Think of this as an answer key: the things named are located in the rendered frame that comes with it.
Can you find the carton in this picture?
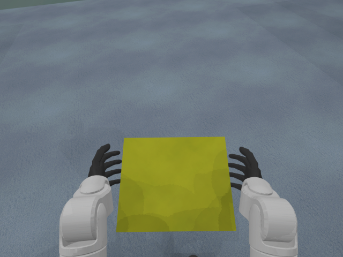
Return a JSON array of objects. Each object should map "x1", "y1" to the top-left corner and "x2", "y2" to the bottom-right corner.
[{"x1": 116, "y1": 137, "x2": 236, "y2": 232}]

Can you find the left robot forearm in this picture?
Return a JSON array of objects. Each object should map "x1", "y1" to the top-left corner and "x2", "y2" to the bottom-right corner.
[{"x1": 59, "y1": 175, "x2": 114, "y2": 257}]

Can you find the left robot hand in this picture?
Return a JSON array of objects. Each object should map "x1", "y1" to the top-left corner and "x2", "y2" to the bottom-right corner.
[{"x1": 88, "y1": 144, "x2": 122, "y2": 186}]

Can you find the right robot forearm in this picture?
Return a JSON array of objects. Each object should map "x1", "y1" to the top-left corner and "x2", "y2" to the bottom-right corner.
[{"x1": 239, "y1": 177, "x2": 298, "y2": 257}]

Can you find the right robot hand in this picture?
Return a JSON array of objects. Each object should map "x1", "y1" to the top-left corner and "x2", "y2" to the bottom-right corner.
[{"x1": 228, "y1": 147, "x2": 262, "y2": 191}]

